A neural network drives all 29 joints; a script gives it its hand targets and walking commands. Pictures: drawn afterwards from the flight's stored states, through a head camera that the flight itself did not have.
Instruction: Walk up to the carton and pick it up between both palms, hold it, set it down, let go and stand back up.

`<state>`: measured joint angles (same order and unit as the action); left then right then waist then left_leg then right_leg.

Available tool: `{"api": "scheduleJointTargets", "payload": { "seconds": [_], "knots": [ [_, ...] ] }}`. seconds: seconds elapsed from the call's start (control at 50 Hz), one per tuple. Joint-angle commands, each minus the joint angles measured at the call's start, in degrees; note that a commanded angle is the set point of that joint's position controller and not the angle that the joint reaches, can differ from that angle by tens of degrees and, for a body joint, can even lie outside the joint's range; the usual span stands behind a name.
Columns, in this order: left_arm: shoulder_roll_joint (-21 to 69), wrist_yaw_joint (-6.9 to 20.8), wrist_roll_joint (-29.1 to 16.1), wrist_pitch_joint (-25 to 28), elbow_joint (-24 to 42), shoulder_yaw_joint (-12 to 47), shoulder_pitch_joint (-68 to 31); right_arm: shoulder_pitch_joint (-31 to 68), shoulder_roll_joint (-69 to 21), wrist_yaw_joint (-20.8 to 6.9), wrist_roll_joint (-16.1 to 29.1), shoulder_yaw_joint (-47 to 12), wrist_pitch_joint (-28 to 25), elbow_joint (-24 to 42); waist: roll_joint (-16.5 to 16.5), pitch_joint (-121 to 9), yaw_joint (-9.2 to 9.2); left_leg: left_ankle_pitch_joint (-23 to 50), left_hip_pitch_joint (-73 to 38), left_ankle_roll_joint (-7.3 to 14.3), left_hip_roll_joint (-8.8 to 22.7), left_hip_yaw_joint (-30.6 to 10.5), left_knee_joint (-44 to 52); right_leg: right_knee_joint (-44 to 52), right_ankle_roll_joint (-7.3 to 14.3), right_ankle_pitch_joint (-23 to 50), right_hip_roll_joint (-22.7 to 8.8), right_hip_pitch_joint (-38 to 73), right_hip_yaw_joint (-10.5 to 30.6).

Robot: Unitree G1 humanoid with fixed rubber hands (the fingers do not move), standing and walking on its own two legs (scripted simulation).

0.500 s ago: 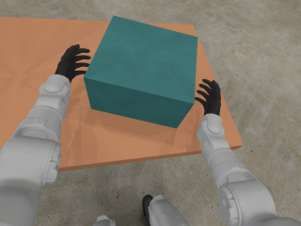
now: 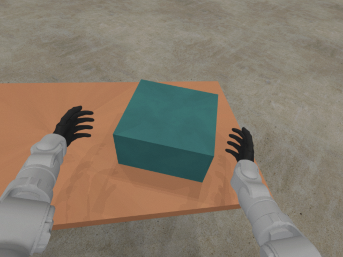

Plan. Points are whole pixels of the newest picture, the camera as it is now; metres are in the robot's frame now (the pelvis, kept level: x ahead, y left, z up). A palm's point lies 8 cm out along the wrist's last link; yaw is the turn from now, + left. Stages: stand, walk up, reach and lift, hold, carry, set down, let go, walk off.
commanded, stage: set down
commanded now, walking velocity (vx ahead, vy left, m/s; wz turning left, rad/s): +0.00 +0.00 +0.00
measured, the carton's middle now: (169, 127) +0.50 -0.10 -0.04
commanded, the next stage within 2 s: none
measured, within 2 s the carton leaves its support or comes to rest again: neither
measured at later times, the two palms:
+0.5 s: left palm (64, 109) +0.46 +0.18 +0.12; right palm (253, 144) +0.32 -0.26 +0.08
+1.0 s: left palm (45, 151) +0.39 +0.23 +0.05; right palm (247, 181) +0.25 -0.23 +0.02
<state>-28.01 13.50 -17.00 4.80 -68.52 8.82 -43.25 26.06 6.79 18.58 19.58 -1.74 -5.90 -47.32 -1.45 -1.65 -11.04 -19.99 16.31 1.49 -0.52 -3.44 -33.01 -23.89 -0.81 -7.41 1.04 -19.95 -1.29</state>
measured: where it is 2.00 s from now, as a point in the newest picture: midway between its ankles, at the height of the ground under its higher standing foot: outside the picture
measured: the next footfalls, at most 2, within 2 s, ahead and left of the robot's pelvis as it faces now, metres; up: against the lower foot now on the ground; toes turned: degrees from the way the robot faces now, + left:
none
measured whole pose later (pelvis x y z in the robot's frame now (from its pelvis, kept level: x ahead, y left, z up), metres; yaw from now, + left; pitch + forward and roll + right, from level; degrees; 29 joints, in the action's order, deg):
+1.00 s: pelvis +0.00 +0.01 +0.00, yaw -3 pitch +3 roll -2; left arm -32.2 10.6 -24.0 -0.9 -42.2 5.9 -25.4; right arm 7.1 6.3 18.4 14.3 0.5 -0.8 -21.7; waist 0.3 0.6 -6.4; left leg -19.7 14.8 2.3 -0.5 0.5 -31.3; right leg -22.8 -1.6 -6.2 1.3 -19.9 2.5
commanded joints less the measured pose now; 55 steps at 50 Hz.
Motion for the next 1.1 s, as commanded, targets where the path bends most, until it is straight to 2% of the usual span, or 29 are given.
{"api": "scheduleJointTargets", "payload": {
  "seconds": [0.0, 0.08, 0.14, 0.16, 0.18, 0.2, 0.22, 0.24, 0.3, 0.36, 0.4, 0.46, 0.5, 0.52, 0.54, 0.58, 0.62, 0.66, 0.76, 0.8, 0.82, 0.86, 0.94, 0.96, 0.98, 1.0, 1.02, 1.04, 1.08],
  "knots": [
    [-12.8, -0.8, 2.2, 1.8, 18.7, -10.1, -15.1, 7.7, 0.1, 2.1, -2.7, 0.8, -7.5, 16.4, 9.1, -27.7, 2.01, 30.7, -6.5, -4.0, -1.3, 4.5, 0.5, -0.3, 2.0, 26.3, 0.8, 15.0, 0.1],
    [-13.6, -1.0, 2.4, 0.9, 29.2, -13.9, -5.9, 1.1, -1.4, 3.7, -7.4, 1.3, -12.2, 24.6, 10.1, -35.3, 4.36, 37.0, -3.6, -5.1, -0.7, 5.7, -0.6, -2.4, 2.7, 33.9, 0.7, 19.6, 1.7],
    [-14.9, -0.8, 2.1, -0.1, 35.2, -15.3, 1.4, -4.9, -1.8, 4.3, -8.9, 0.2, -14.5, 28.4, 9.8, -36.0, 5.47, 37.1, -1.6, -5.4, -0.1, 5.9, -0.2, -3.2, 2.7, 34.2, 0.4, 21.1, 2.2],
    [-17.1, -2.5, -5.2, 1.2, 36.2, -5.9, -21.2, 13.3, 3.4, 2.5, -10.0, 8.3, -11.4, 25.3, 14.5, -35.5, -0.77, 28.8, 2.1, -6.2, 1.6, 3.7, 0.1, -3.9, 1.8, 17.9, 0.8, 9.5, -0.6],
    [-17.1, -4.6, -8.6, 2.2, 35.4, -3.8, -23.2, 16.5, 5.2, 0.8, -9.3, 7.8, -8.7, 27.8, 15.4, -37.0, 1.05, 21.5, 2.9, -5.9, 2.8, 2.7, 0.2, -5.1, 1.8, 11.2, 1.7, 7.0, -1.2],
    [-16.5, -5.7, -10.0, 2.3, 36.5, -2.5, -20.7, 14.7, 6.6, -0.1, -9.1, 8.2, -6.8, 29.2, 14.3, -37.8, -0.45, 20.6, -0.5, -6.1, 3.5, 2.0, 1.0, -5.6, 0.7, 13.5, 2.2, 6.9, -1.5],
    [-17.4, -6.2, -10.7, 1.9, 36.2, -3.0, -20.2, 16.0, 7.7, -0.8, -8.7, 7.1, -5.3, 31.0, 12.3, -40.5, 0.58, 24.2, -3.6, -5.9, 3.0, 2.7, 0.5, -5.3, 0.2, 15.2, 1.8, 6.8, -1.1],
    [-17.7, -6.4, -11.1, 0.8, 33.0, -2.0, -24.5, 19.0, 8.6, -1.0, -8.0, 7.6, -3.0, 28.9, 11.8, -41.9, -1.02, 23.2, -4.6, -5.8, 2.5, 2.7, 0.5, -5.1, 0.2, 14.9, 1.9, 5.7, -1.1],
    [-17.0, -5.4, -9.8, -2.9, 24.5, -1.8, -22.6, 18.0, 7.1, -1.1, -5.9, 6.2, 3.3, 25.1, 8.0, -39.4, -1.97, 19.8, -3.3, -3.3, 1.5, 2.9, 2.2, -4.1, 0.6, 16.6, 1.0, 11.5, 0.0],
    [-14.5, -2.5, -5.7, -6.1, 17.2, -4.3, -15.7, 12.1, 4.9, -0.6, -2.3, 1.8, 7.1, 18.3, 3.1, -26.9, -0.36, 22.7, -2.8, -1.3, 0.3, 3.6, 4.2, -1.9, 0.5, 18.8, -0.2, 17.9, 1.5],
    [-12.6, -0.7, -2.1, -7.0, 13.8, -4.9, -12.1, 7.7, 4.0, 0.0, -0.2, -0.8, 7.6, 13.3, 3.5, -18.7, 0.47, 23.1, -3.6, -1.4, 0.5, 3.2, 6.8, 0.7, 1.1, 17.0, -0.3, 19.0, 1.5],
    [-11.0, 0.1, 0.2, -6.9, 13.1, -4.9, -11.9, 7.8, 5.4, 0.4, 0.1, -0.1, 4.8, 11.2, 7.3, -13.3, 1.18, 31.2, -10.2, -4.0, 1.6, 2.6, 6.4, 3.6, 2.5, 15.2, 0.4, 12.9, 0.2],
    [-11.4, -0.5, 1.4, -6.3, 14.2, -5.5, -13.5, 8.7, 6.8, -0.3, 0.1, 0.3, 2.4, 11.6, 9.8, -13.5, 2.16, 34.3, -12.6, -5.2, 1.9, 2.8, 5.9, 4.6, 3.6, 13.9, 1.2, 10.9, -0.6],
    [-11.5, -1.1, 1.1, -5.8, 15.7, -4.8, -15.9, 10.1, 7.8, -0.7, -0.6, 1.8, 1.4, 11.7, 11.3, -14.5, 1.21, 36.0, -14.1, -6.2, 2.4, 2.8, 5.6, 4.9, 3.7, 12.7, 1.6, 8.9, -1.2],
    [-12.1, -1.5, 0.8, -5.0, 15.7, -5.7, -15.8, 10.4, 7.8, -1.3, -0.4, 1.0, 0.8, 12.9, 10.5, -14.0, 2.58, 36.2, -14.0, -5.9, 2.1, 3.3, 5.1, 5.0, 3.8, 13.3, 1.6, 9.7, -1.2],
    [-13.1, -1.5, 1.0, -4.4, 17.5, -7.1, -14.2, 8.7, 8.1, -1.5, -1.1, 0.5, -0.5, 16.5, 8.3, -15.4, 3.11, 35.3, -13.4, -4.8, 1.2, 4.5, 5.2, 4.9, 3.4, 16.8, 1.4, 13.2, -0.6],
    [-13.5, -1.4, -0.5, -3.3, 18.2, -7.5, -13.3, 8.5, 6.9, -1.0, -2.4, 1.4, -0.5, 21.1, 4.5, -17.4, 2.06, 27.4, -8.6, -2.8, 0.2, 5.2, 6.4, 4.1, 2.4, 17.8, 0.5, 16.5, 0.3],
    [-14.3, -1.9, -1.4, -1.8, 21.7, -8.1, -12.9, 6.7, 5.5, -0.6, -3.8, 2.3, -0.7, 26.0, 4.4, -20.6, 2.22, 21.6, -5.9, -1.9, -0.2, 5.8, 7.6, 2.7, 1.8, 17.7, -0.3, 18.5, 0.9],
    [-15.3, -2.1, -1.5, -0.5, 34.0, -12.2, 0.3, -7.8, 3.3, -0.6, -4.1, 1.0, -4.1, 33.6, 8.0, -28.2, 5.26, 35.7, -13.3, -4.4, 0.7, 5.6, 3.3, 1.5, 1.8, 20.3, 0.6, 16.4, 1.1],
    [-15.1, -1.7, -3.2, -0.6, 36.6, -10.7, -0.3, -7.5, 3.8, 0.0, -5.2, 2.5, -4.1, 35.3, 9.5, -26.9, 3.8, 34.1, -13.1, -5.2, 1.4, 5.0, 3.1, 1.8, 2.3, 17.6, 0.7, 12.8, 0.9],
    [-16.3, -2.0, -4.4, -0.5, 37.3, -10.5, -3.1, -4.5, 4.7, -0.1, -5.5, 2.8, -3.6, 36.7, 10.1, -26.7, 4.35, 31.2, -11.8, -5.2, 1.7, 5.0, 3.2, 1.7, 2.5, 13.9, 0.6, 10.6, 0.9],
    [-17.6, -2.5, -7.5, -1.4, 36.6, -8.4, -6.7, 0.4, 6.1, 0.0, -6.7, 4.8, -1.0, 38.6, 8.2, -23.9, 2.88, 20.8, -7.9, -4.2, 2.3, 4.5, 5.1, 1.3, 2.3, 8.9, 0.6, 9.9, 0.8],
    [-18.1, -3.1, -8.2, -3.1, 37.7, -7.7, -7.7, 0.1, 5.6, -0.1, -6.1, 4.6, 3.9, 39.2, 7.8, -23.4, 3.02, 14.5, -5.3, -2.9, 3.0, 3.8, 7.6, 0.5, 2.3, 7.1, 0.2, 12.7, 1.4],
    [-16.1, -3.1, -7.4, -3.4, 37.5, -6.9, -3.3, -4.8, 4.5, -0.3, -5.3, 4.0, 4.6, 37.2, 9.0, -22.4, 2.34, 17.0, -7.6, -3.3, 3.5, 3.3, 7.5, 0.8, 2.7, 8.3, 0.3, 12.9, 1.4],
    [-17.1, -3.1, -7.3, -4.0, 35.9, -7.5, -8.4, 0.6, 5.2, -0.4, -5.1, 4.5, 5.7, 36.1, 9.8, -20.6, 2.9, 16.3, -6.9, -3.3, 3.6, 3.4, 7.5, 1.4, 3.1, 5.0, -0.1, 10.9, 1.7],
    [-15.4, -2.8, -7.0, -4.9, 33.6, -6.0, -6.6, -1.1, 5.1, -0.2, -5.2, 5.0, 6.9, 33.3, 9.4, -18.2, 0.9, 15.4, -7.7, -3.5, 3.8, 2.7, 7.7, 1.8, 3.3, 5.6, 0.1, 10.7, 1.5],
    [-15.8, -2.7, -6.4, -5.7, 33.9, -7.1, -7.5, 0.6, 5.6, -0.2, -4.7, 4.5, 7.6, 33.2, 9.9, -16.7, 2.37, 15.7, -8.0, -3.4, 4.0, 2.6, 8.1, 2.1, 3.5, 4.9, 0.0, 10.5, 1.6],
    [-14.9, -2.4, -5.5, -7.0, 34.3, -6.5, -6.3, -1.1, 6.5, 0.3, -4.5, 5.4, 7.7, 31.5, 10.4, -16.1, 0.68, 18.3, -10.4, -4.2, 4.3, 2.1, 8.0, 2.4, 3.6, 6.8, 0.5, 10.6, 1.3],
    [-14.4, -1.5, -3.6, -8.7, 31.6, -8.1, -2.2, -3.7, 5.6, 0.8, -3.6, 3.8, 8.1, 29.8, 8.8, -13.3, 1.86, 22.0, -12.4, -3.9, 3.7, 2.9, 7.6, 3.7, 3.6, 9.3, 0.3, 13.0, 1.6]
  ]
}}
